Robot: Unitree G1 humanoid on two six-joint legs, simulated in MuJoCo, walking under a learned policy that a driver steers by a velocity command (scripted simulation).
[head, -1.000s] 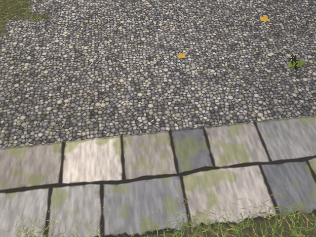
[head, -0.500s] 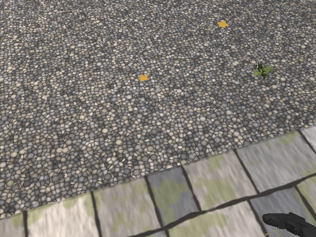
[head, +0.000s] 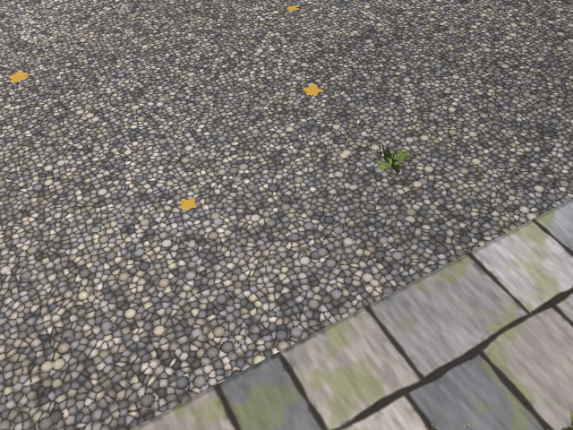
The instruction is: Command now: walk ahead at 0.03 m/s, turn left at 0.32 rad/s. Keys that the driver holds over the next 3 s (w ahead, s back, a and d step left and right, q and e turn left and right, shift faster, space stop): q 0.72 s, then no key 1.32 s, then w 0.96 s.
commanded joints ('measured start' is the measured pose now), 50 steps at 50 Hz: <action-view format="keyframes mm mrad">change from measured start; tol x32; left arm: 1 -72 153 41 -77 -11 -28 24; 50 -19 166 35 -127 -15 -27 4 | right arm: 1 37 -118 -51 -53 -8 7 -10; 50 -71 -103 -32 -131 5 37 -7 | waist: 1 -13 -158 19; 11 37 -190 -63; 14 36 281 -33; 50 43 -178 -43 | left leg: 1 -41 -2 -22 310 -64 -7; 10 80 11 70 -56 -86 -14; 15 353 433 -513 -419 821 278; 37 229 144 -543 -345 492 155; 41 -60 -168 -171 100 -221 -13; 50 50 -59 -113 95 -81 -75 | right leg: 1 -39 -257 137 -220 357 -176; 11 113 -285 44 -15 466 -144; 16 -386 -21 35 629 -338 54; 38 20 60 62 -48 -16 15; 41 68 -378 539 -253 206 -184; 50 120 -179 207 -159 356 -169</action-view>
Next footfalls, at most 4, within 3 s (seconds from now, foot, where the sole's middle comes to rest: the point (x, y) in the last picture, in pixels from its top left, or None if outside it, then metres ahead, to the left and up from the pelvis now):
0.26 left None -0.01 0.11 -0.78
0.78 right None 0.06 -0.06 -0.78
1.14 left None -0.09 0.09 -0.78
2.84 left None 0.35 0.25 -0.78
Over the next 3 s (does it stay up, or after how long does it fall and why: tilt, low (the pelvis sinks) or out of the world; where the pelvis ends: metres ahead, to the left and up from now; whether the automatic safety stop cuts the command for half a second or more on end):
stays up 0.31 0.18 0.00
